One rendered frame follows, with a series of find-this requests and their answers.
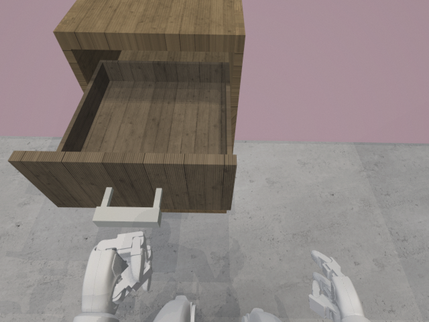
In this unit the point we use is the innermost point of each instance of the handle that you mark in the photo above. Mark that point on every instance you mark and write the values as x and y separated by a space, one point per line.
106 216

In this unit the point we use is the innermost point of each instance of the cabinet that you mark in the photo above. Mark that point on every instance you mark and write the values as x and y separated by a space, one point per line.
155 30

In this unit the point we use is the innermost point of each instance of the drawer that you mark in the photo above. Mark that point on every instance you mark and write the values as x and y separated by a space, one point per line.
142 125

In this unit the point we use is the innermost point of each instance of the robot left thigh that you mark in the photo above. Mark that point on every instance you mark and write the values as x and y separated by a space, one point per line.
179 310

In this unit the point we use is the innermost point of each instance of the robot right hand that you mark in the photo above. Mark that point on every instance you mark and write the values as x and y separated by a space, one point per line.
340 298

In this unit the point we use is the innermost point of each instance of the robot left hand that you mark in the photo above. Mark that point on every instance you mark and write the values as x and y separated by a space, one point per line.
127 257

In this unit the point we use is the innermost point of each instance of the robot left shin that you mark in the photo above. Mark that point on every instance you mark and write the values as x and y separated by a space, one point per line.
181 297

